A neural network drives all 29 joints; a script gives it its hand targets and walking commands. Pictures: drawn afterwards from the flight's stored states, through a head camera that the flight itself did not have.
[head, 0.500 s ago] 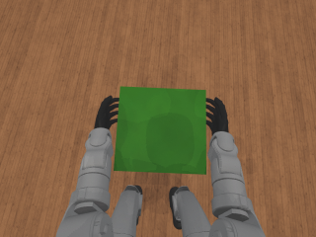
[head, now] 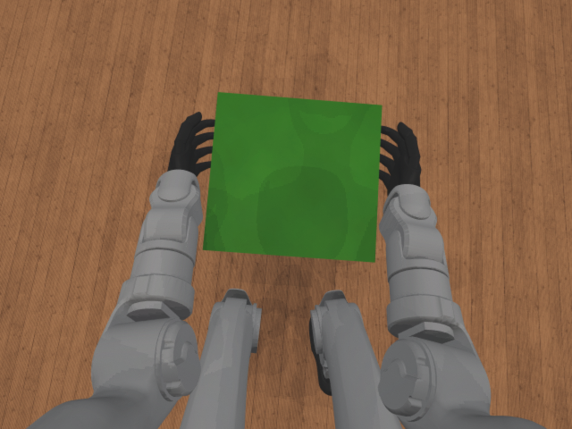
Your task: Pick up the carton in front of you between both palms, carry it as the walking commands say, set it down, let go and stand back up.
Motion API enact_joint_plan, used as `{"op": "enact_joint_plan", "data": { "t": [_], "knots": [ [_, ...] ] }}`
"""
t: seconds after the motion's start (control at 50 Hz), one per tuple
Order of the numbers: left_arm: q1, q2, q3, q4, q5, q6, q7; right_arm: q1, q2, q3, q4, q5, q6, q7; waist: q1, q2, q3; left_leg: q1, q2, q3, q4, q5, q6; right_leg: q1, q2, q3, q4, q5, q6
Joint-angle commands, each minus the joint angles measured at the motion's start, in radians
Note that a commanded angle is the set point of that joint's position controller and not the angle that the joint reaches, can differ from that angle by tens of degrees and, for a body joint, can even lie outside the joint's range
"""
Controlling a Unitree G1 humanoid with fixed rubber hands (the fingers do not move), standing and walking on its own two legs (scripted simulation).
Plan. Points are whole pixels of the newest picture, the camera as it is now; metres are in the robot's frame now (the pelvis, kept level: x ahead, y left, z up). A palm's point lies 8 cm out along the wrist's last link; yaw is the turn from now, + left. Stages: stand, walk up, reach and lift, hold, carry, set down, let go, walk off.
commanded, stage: set down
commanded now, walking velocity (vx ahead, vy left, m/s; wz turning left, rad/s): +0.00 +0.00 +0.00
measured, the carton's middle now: (290, 192) +0.44 +0.00 -0.16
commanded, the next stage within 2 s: none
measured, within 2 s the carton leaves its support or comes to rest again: rests again in 1.30 s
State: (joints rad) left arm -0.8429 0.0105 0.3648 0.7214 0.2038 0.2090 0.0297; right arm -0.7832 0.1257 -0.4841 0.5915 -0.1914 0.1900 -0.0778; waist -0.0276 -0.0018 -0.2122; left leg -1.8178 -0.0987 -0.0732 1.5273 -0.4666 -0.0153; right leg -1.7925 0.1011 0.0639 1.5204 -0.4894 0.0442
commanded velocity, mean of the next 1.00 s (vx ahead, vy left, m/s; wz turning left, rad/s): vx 0.00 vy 0.00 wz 0.00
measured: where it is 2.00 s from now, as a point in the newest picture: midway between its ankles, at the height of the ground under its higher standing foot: (282, 366)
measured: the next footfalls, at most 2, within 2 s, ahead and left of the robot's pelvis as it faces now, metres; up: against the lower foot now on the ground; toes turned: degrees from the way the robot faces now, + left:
none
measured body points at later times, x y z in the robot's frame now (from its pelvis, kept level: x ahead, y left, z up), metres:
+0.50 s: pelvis -0.02 +0.00 -0.12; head +0.29 +0.02 +0.20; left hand +0.49 +0.15 -0.26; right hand +0.46 -0.15 -0.25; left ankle +0.09 +0.11 -0.53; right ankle +0.08 -0.13 -0.53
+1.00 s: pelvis -0.03 +0.00 -0.18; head +0.31 +0.02 +0.12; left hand +0.51 +0.15 -0.34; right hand +0.47 -0.15 -0.33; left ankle +0.09 +0.11 -0.53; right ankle +0.08 -0.13 -0.53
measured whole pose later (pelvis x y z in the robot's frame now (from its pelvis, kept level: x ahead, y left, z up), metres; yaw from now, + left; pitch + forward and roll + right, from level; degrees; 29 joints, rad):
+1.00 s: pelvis -0.03 +0.00 -0.18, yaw -2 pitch +40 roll -2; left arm -1.32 0.26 0.14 1.10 0.00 0.13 0.08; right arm -1.14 -0.03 -0.40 0.83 0.00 0.12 -0.19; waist -0.01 -0.03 0.16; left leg -2.28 -0.12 -0.05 2.16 -0.57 -0.04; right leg -2.26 0.18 0.04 2.14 -0.59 0.09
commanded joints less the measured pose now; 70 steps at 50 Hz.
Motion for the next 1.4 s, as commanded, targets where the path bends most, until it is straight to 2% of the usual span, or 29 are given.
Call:
{"op": "enact_joint_plan", "data": {
  "t": [0.0,0.2,0.56,0.64,0.72,0.78,0.88,1.08,1.36,1.38],
  "knots": [
    [-0.556,-0.886,-0.488,-0.001,-0.102,-0.032,-0.17,-0.549,0.85,0.55,0.077,0.087,-0.001,0.176,0.001,0.059,-0.876,0.544,-0.067,0.067,-0.088,0.241,-0.013,0.341,0.082,-0.097,-0.071,0.219,0.009],
    [-0.671,-0.82,-0.489,0.036,-0.136,-0.046,-0.148,-0.667,0.795,0.534,0.086,0.118,-0.015,0.146,0.007,0.059,-0.895,0.414,-0.065,0.084,0.06,0.213,-0.018,0.219,0.091,-0.119,0.086,0.196,0.017],
    [-0.886,-0.673,-0.476,0.157,-0.194,-0.079,-0.141,-0.888,0.678,0.498,0.129,0.17,-0.048,0.104,0.011,0.054,-0.855,0.217,-0.043,0.104,0.305,0.185,-0.012,0.096,0.083,-0.142,0.338,0.179,0.023],
    [-0.936,-0.645,-0.497,0.178,-0.225,-0.092,-0.138,-0.937,0.654,0.511,0.133,0.197,-0.059,0.101,0.011,0.053,-0.843,0.204,-0.036,0.105,0.358,0.195,-0.008,0.092,0.079,-0.146,0.392,0.188,0.023],
    [-1.007,-0.67,-0.572,0.128,-0.291,-0.107,-0.129,-1.004,0.669,0.578,0.077,0.255,-0.073,0.096,0.01,0.057,-0.941,0.248,-0.037,0.105,0.406,0.254,-0.008,0.135,0.076,-0.15,0.442,0.241,0.02],
    [-1.002,-0.69,-0.583,0.12,-0.317,-0.111,-0.128,-1.009,0.693,0.621,0.075,0.278,-0.071,0.096,0.023,0.014,-0.929,0.249,-0.038,0.093,0.425,0.289,-0.001,0.131,0.08,-0.156,0.465,0.269,0.022],
    [-0.936,-0.668,-0.516,0.205,-0.276,-0.11,-0.143,-0.978,0.689,0.585,0.127,0.262,-0.07,0.11,0.037,0.007,-0.767,0.157,-0.036,0.095,0.444,0.242,0.011,0.052,0.082,-0.144,0.471,0.228,0.021],
    [-0.972,-0.605,-0.439,0.271,-0.237,-0.126,-0.176,-0.973,0.622,0.473,0.222,0.203,-0.082,0.13,0.012,0.019,-0.599,0.024,-0.032,0.09,0.461,0.168,0.027,-0.034,0.078,-0.136,0.485,0.183,0.002],
    [-0.981,-0.531,-0.425,0.321,-0.238,-0.154,-0.169,-0.956,0.579,0.431,0.304,0.2,-0.105,0.158,0.02,0.017,-0.487,-0.017,-0.025,0.066,0.499,0.212,0.038,-0.103,0.073,-0.125,0.528,0.21,-0.003],
    [-0.962,-0.512,-0.413,0.346,-0.223,-0.157,-0.158,-0.947,0.568,0.419,0.323,0.193,-0.107,0.153,0.022,0.012,-0.462,-0.018,-0.02,0.064,0.5,0.209,0.037,-0.122,0.072,-0.123,0.533,0.205,0.003]
  ]
}}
